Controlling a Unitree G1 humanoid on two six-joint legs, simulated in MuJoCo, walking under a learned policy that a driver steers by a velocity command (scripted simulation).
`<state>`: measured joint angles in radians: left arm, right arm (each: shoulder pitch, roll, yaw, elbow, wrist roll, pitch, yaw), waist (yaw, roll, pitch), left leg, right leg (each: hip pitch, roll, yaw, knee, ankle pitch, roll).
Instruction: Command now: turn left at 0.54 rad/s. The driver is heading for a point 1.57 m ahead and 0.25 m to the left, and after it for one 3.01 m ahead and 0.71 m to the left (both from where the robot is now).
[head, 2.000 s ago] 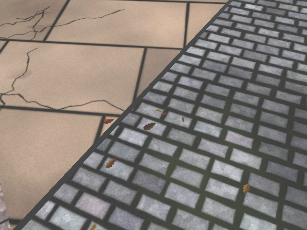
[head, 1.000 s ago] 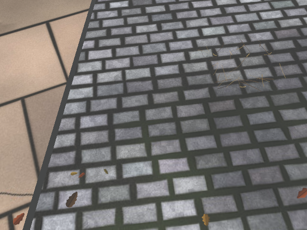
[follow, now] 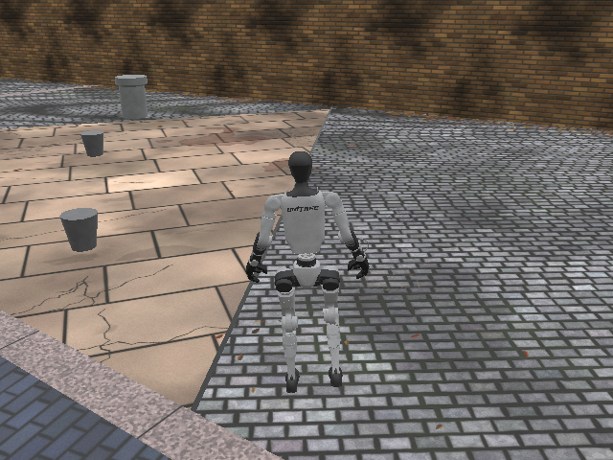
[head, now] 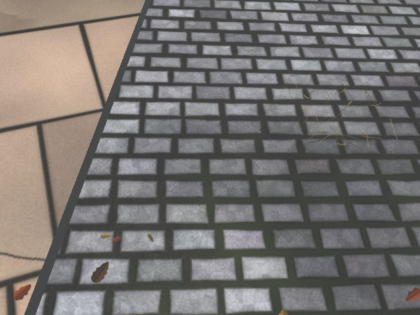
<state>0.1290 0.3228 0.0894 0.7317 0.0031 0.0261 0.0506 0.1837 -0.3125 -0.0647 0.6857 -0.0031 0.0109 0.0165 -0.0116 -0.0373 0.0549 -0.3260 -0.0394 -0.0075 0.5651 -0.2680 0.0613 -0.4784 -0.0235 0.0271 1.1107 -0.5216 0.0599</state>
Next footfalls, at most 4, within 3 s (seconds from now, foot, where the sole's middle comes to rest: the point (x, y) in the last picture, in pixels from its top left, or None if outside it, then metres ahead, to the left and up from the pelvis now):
0.40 right None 0.09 -0.13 -0.77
0.74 left None -0.01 0.12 -0.77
1.20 right None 0.15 -0.09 -0.77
1.72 left None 0.44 0.23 -0.77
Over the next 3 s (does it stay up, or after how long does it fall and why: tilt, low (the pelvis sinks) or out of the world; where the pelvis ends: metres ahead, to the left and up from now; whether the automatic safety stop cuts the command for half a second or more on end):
stays up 0.97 0.31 0.01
